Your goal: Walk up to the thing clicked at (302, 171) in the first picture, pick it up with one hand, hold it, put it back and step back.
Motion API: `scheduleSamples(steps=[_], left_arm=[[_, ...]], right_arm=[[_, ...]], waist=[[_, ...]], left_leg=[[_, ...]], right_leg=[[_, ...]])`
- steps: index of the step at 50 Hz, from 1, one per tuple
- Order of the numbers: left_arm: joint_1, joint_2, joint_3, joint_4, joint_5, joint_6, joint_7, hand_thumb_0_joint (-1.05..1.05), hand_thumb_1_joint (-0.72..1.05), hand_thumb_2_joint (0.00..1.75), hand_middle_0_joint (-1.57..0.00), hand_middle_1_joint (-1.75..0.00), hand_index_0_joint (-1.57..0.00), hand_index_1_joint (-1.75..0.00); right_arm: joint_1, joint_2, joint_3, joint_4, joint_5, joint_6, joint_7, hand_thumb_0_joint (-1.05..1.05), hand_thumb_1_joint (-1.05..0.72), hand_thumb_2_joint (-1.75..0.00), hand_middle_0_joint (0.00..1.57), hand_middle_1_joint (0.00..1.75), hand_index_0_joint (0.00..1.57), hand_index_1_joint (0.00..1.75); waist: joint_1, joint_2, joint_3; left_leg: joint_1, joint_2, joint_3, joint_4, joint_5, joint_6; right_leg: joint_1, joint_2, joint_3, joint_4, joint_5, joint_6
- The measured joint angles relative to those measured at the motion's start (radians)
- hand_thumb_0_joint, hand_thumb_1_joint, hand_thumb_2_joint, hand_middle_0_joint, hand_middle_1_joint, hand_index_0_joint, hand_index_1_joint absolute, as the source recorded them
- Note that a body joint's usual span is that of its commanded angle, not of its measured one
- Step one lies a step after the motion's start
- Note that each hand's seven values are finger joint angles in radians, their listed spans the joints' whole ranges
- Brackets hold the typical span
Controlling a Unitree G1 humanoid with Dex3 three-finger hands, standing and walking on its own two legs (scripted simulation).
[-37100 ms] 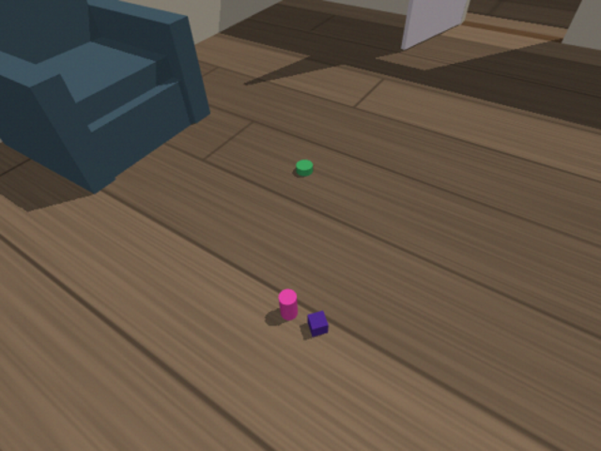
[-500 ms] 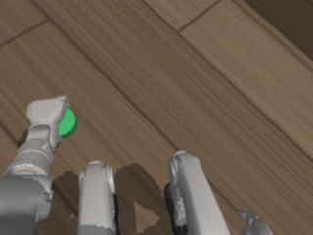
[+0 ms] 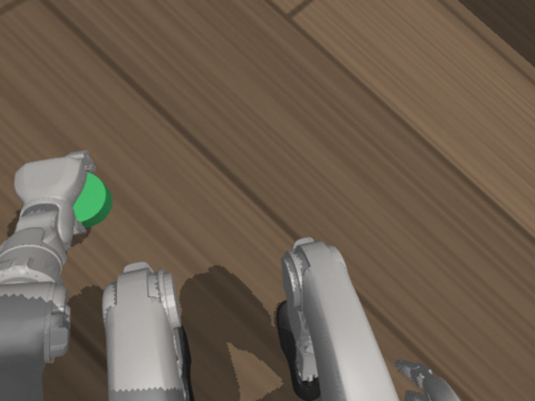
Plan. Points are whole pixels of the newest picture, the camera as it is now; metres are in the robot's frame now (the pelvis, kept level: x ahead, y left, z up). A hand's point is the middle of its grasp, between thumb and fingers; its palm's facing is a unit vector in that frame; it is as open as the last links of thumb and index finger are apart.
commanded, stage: crouch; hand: left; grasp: from above
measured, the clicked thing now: (81, 199) +0.45 +0.26 -0.20
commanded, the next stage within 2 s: lower in 0.24 s
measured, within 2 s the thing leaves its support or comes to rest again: rests again in 1.84 s
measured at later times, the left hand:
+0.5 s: hand (78, 205) +0.44 +0.28 -0.22, palm faces -0.47 -0.07 -0.88, open 11.2 cm
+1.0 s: hand (94, 208) +0.45 +0.27 -0.28, palm faces -0.46 -0.09 -0.89, open 11.2 cm
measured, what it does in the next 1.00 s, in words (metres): lowers itself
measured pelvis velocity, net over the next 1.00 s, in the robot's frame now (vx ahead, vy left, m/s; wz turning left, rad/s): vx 0.01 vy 0.00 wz -0.07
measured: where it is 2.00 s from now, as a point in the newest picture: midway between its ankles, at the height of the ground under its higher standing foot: (241, 377)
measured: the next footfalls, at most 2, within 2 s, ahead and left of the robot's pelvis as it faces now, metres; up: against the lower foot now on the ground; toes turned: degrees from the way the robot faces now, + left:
none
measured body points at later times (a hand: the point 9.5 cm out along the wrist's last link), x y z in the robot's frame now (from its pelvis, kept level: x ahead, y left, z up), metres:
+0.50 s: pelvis +0.00 +0.00 -0.04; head +0.24 +0.05 +0.34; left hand +0.47 +0.28 -0.17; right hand +0.05 -0.28 -0.15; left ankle +0.09 +0.14 -0.34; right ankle +0.09 -0.13 -0.34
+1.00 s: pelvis +0.01 +0.00 -0.06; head +0.27 +0.07 +0.30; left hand +0.47 +0.27 -0.23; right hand +0.05 -0.27 -0.16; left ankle +0.09 +0.14 -0.34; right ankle +0.09 -0.13 -0.34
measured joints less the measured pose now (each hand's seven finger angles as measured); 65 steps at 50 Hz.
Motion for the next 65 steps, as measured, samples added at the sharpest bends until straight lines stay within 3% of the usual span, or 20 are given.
scheduleSamples(steps=[28, 40, 48, 65], left_arm=[[-0.053, 0.087, 0.02, 0.108, 0.003, -0.037, 0.016, 0.0, -0.12, 0.58, -0.65, -0.77, -0.53, -0.7], [-0.031, 0.118, 0.053, 0.108, 0.032, -0.046, 0.089, 0.0, -0.12, 0.57, -0.65, -0.77, -0.54, -0.69], [-0.049, 0.134, 0.053, 0.167, 0.021, -0.028, 0.119, 0.0, -0.13, 0.59, -0.66, -0.77, -0.54, -0.69], [-0.049, 0.192, 0.096, 0.208, 0.02, -0.045, 0.169, 0.0, -0.12, 0.57, -0.66, -0.76, -0.55, -0.68]], right_arm=[[-0.021, -0.026, 0.064, 0.004, -0.028, -0.015, 0.014, 0.0, -0.91, -0.9, 0.2, 0.3, 0.2, 0.3], [-0.032, -0.03, 0.08, 0.004, -0.058, -0.028, 0.032, 0.0, -0.91, -0.9, 0.2, 0.3, 0.2, 0.3], [-0.046, -0.028, 0.108, 0.004, -0.07, -0.048, 0.053, 0.0, -0.91, -0.89, 0.2, 0.3, 0.2, 0.3], [-0.047, -0.048, 0.163, -0.009, -0.105, -0.098, 0.102, 0.0, -0.91, -0.89, 0.2, 0.3, 0.2, 0.3]], waist=[[-0.03, -0.027, 0.071], [-0.054, -0.056, 0.104], [-0.069, -0.059, 0.123], [-0.096, -0.082, 0.184]], left_leg=[[-0.099, -0.006, -0.046, 0.147, -0.009, -0.012], [-0.135, -0.012, -0.07, 0.206, -0.018, -0.019], [-0.142, -0.007, -0.081, 0.229, -0.033, -0.015], [-0.139, -0.005, -0.122, 0.279, -0.051, -0.021]], right_leg=[[-0.094, 0.016, -0.027, 0.131, 0.0, 0.004], [-0.121, 0.022, -0.041, 0.176, -0.006, 0.006], [-0.126, 0.031, -0.048, 0.187, -0.011, 0.014], [-0.116, 0.045, -0.076, 0.209, -0.012, 0.019]])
